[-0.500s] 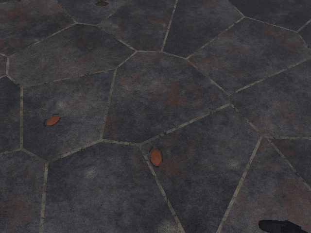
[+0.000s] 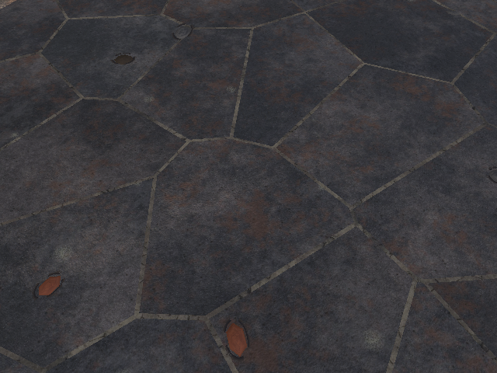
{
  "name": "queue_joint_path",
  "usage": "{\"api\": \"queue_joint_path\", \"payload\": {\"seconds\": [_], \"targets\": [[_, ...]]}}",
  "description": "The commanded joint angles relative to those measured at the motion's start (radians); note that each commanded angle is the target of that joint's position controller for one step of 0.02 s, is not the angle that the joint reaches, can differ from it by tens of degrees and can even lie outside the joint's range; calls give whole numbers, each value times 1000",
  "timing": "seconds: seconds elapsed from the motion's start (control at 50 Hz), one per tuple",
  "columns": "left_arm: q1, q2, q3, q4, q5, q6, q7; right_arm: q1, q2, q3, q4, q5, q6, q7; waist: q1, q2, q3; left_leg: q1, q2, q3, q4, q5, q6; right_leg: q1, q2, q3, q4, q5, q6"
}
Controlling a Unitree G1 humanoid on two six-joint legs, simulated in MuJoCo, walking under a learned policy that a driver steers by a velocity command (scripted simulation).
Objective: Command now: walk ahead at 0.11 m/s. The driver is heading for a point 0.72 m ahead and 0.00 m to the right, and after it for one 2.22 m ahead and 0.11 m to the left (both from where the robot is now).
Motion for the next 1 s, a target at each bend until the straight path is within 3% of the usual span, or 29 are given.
{"api": "queue_joint_path", "payload": {"seconds": [0.02, 0.04, 0.06, 0.08, 0.1, 0.14, 0.18, 0.22, 0.24, 0.26, 0.28, 0.32, 0.4, 0.6, 0.64, 0.66, 0.72, 0.82, 1.0], "targets": [[218, 147, 32, 26, 7, 7, 11, 189, -14, 11, 10, -7, -12, -2, 45, -191, -315, -284, 48, -48, 383, -41, -38, 609, -308, 303, 27, 766, -281], [221, 88, 13, 34, -3, 13, 6, 110, -61, -1, -7, 10, 6, -3, 67, -184, -293, -336, 48, -82, 494, -312, -62, 553, -325, 364, -41, 576, -301], [164, 98, 9, 25, -4, 14, 4, 48, -94, -11, -27, 21, 25, -8, 58, -132, -232, -366, 77, -113, 550, -338, -67, 456, -303, 358, -88, 348, -268], [101, 114, 9, 9, 0, 16, 7, 13, -98, -17, -31, 20, 45, -17, 44, -87, -178, -369, 98, -116, 549, -299, -73, 357, -281, 334, -128, 174, -237], [33, 131, 12, -7, 1, 18, 11, 8, -90, -19, -28, 15, 61, -24, 19, -69, -132, -329, 118, -116, 495, -244, -79, 248, -253, 296, -171, 43, -204], [-38, 135, 15, -19, 7, 33, 19, 28, -57, -15, -11, 9, 78, -35, -12, -104, -93, -212, 112, -83, 336, -137, -82, 105, -191, 225, -218, -122, -159], [-38, 121, 13, -8, -1, 46, 23, 71, -33, -12, 22, 3, 79, -35, -32, -105, -106, -83, 85, -41, 172, 71, -67, 50, -143, 155, -213, -221, -134], [11, 99, 8, 20, -21, 49, 23, 69, -50, -15, 29, -17, 84, -27, -26, -79, -84, -23, 83, -33, 51, 173, -36, 21, -102, 121, -210, -430, -71], [35, 95, 7, 32, -18, 50, 22, 48, -79, -16, 13, -25, 86, -27, -5, -45, -42, -49, 131, -80, -3, 136, -10, 7, -80, 106, -193, -500, -30], [58, 96, 11, 32, -12, 54, 24, 21, -128, -24, 7, -15, 85, -30, 39, 37, 8, -175, 148, -100, -31, -45, 22, 54, -27, 54, -175, -470, 2], [47, 87, 9, 34, -6, 55, 29, -5, -111, -21, 9, -8, 75, -29, 40, 87, 38, -300, 143, -116, -82, -169, 27, 162, -1, 19, -127, -380, 20], [67, 83, 11, 49, -7, 53, 35, -42, -87, -16, 9, -9, 50, -28, 59, 119, 42, -339, 143, -119, -123, -123, -4, 251, 0, 10, -61, -241, 9], [88, 84, 12, 78, -10, 50, 30, -3, -77, -14, 21, 0, 26, -23, 45, 68, 7, -240, 132, -103, -78, 68, -13, 256, -6, 9, -30, -79, -7], [100, 90, 14, 123, -18, 66, 31, 42, -64, -7, 29, 3, 37, -20, 34, 28, -17, -164, 118, -81, -38, 269, -6, 285, -12, 10, 6, 53, 2], [101, 92, 14, 131, -18, 70, 33, 45, -60, -6, 30, 3, 39, -20, 35, 28, -14, -158, 116, -79, -37, 287, -6, 287, -12, 10, 8, 58, 4], [118, 80, 11, 144, -18, 72, 33, 69, -55, -6, 42, 4, 41, -20, 33, 37, -34, -145, 113, -77, -55, 184, 1, 294, 4, -10, 18, -37, 5], [95, 85, 11, 148, -16, 74, 35, 44, -49, -2, 35, 1, 39, -19, 41, 39, 39, -193, 116, -88, -71, 169, 2, 274, -2, 4, 9, -20, 12], [102, 89, 12, 166, -21, 70, 35, 70, -44, -2, 43, 3, 38, -18, 37, 31, 5, -140, 104, -65, -38, 317, -10, 291, -11, 10, 18, 71, 7], [98, 83, 11, 183, -21, 81, 39, 83, -37, 2, 47, 1, 44, -21, 40, 32, 17, -144, 102, -62, -55, 278, -12, 296, -11, 10, 6, 37, 13]]}}
Velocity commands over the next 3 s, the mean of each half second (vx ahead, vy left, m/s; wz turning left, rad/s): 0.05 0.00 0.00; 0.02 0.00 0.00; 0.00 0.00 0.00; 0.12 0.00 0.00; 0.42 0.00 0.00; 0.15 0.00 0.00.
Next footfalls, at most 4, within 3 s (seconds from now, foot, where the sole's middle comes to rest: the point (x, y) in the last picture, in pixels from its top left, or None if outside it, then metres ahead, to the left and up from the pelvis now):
0.24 left None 0.07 0.13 -0.77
2.02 right None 0.20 -0.12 -0.77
2.52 left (217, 337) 0.59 0.11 -0.77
2.92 right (302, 325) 0.61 -0.13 -0.77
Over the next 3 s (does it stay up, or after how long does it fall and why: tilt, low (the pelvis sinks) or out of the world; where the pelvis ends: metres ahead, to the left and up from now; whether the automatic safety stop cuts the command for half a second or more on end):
stays up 0.54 0.01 0.00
